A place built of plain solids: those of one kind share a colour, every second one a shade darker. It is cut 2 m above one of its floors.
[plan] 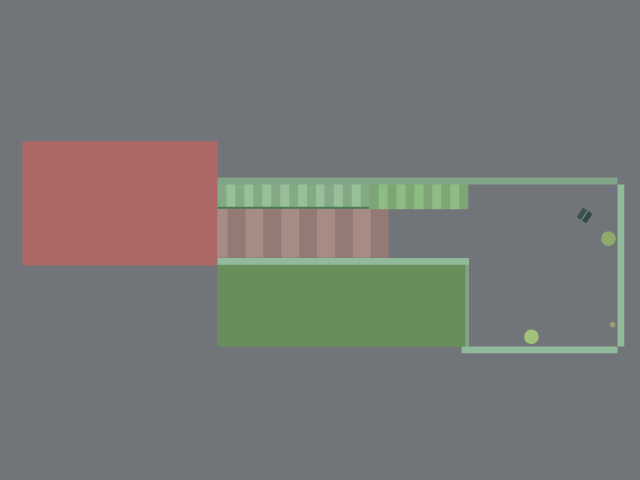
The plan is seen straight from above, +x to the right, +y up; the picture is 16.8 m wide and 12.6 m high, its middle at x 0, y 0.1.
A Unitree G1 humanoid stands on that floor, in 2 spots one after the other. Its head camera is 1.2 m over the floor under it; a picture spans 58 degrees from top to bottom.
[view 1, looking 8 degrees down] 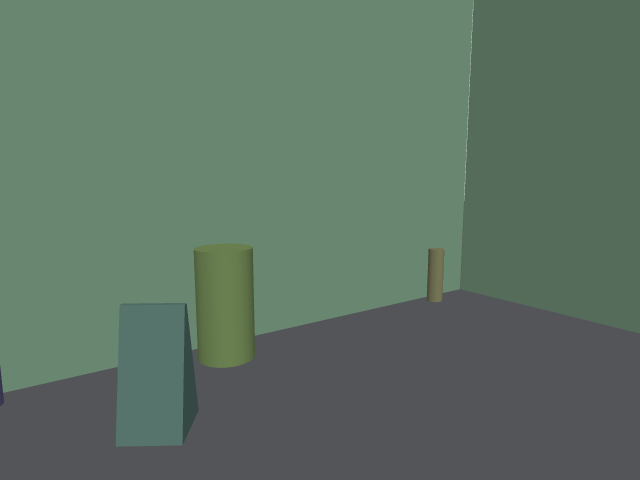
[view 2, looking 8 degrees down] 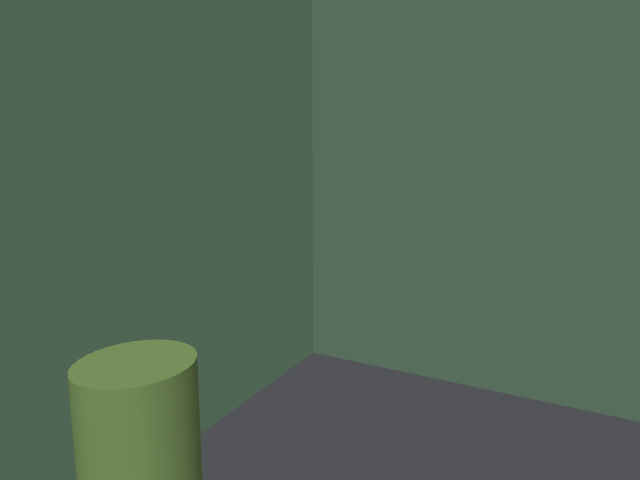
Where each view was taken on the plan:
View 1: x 4.89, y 1.23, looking -35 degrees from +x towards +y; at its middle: wall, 3.60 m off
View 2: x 6.44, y -1.30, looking -152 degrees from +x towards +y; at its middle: wall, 2.89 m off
